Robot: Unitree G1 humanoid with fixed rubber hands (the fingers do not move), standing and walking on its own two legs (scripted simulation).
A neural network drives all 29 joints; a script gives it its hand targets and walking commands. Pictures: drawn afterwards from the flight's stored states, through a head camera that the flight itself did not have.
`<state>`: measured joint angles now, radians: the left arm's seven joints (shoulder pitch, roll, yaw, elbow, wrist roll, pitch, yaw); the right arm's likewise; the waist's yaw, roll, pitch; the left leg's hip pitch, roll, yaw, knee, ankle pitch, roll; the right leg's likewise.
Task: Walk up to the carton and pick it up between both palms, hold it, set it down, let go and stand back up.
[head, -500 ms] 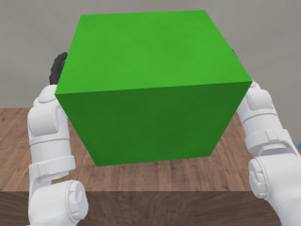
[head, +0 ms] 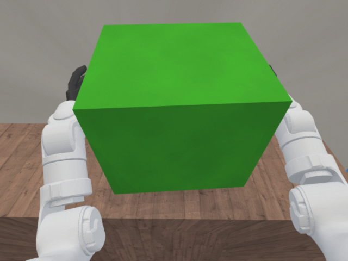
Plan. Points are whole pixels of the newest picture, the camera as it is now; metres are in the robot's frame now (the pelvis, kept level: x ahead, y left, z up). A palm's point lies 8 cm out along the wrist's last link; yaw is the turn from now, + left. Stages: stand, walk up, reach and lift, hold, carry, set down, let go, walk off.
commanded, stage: set down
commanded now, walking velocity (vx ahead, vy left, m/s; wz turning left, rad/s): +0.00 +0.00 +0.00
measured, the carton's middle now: (176, 109) +0.41 +0.01 +0.19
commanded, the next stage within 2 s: none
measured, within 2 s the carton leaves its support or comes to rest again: neither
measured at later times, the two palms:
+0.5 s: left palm (90, 116) +0.39 +0.20 +0.20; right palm (267, 107) +0.41 -0.21 +0.19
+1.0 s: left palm (97, 125) +0.40 +0.19 +0.16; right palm (262, 117) +0.42 -0.22 +0.15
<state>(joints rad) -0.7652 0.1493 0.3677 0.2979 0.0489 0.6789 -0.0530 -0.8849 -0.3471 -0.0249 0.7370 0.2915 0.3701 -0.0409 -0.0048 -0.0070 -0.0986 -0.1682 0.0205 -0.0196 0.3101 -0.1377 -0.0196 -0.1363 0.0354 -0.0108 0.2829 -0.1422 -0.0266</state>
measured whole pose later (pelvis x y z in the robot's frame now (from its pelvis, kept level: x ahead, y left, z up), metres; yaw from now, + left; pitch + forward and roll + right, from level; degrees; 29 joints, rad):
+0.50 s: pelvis +0.01 +0.00 +0.00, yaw +0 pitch +1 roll +0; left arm -0.65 0.10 0.36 0.22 0.04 0.63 -0.02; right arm -0.82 -0.34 -0.02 0.74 0.28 0.29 0.01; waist -0.02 0.00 -0.08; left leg -0.17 0.02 -0.02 0.31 -0.15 -0.03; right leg -0.14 0.04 -0.01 0.28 -0.16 -0.03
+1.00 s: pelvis +0.02 +0.00 +0.00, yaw +0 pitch +2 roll +0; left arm -0.62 0.07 0.36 0.29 0.03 0.55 -0.02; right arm -0.77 -0.34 -0.03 0.77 0.23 0.24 0.03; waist -0.01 0.01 -0.05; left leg -0.18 0.02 -0.02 0.31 -0.16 -0.03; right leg -0.15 0.04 -0.01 0.28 -0.16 -0.03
